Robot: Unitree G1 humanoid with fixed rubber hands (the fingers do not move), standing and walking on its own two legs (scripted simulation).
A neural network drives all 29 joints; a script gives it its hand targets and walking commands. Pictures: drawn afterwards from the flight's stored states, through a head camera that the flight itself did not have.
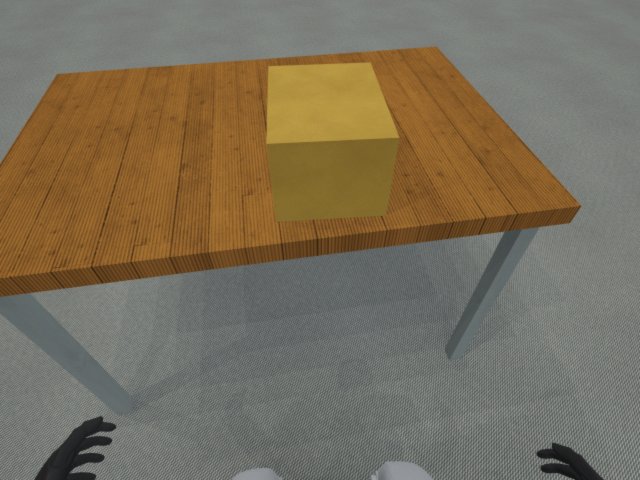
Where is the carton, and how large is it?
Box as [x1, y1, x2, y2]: [266, 62, 398, 221]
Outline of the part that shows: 370,62 268,66 266,144 276,221 385,215 398,142 398,135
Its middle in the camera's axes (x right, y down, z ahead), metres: +0.01 -0.20 +0.73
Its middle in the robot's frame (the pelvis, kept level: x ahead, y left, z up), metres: +0.68 +0.01 +0.06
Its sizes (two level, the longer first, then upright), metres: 0.266 0.202 0.165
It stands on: a table, 0.70 m high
